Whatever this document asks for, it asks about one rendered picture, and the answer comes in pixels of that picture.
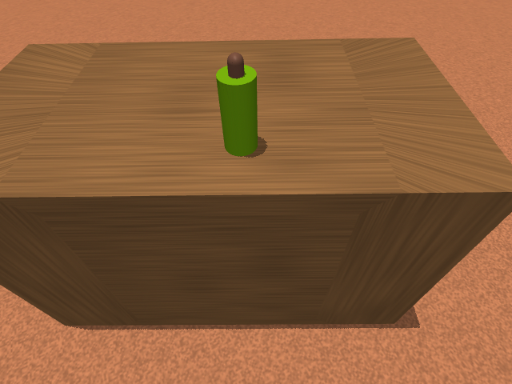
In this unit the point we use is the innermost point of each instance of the bottle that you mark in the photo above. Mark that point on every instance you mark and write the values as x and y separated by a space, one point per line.
237 93

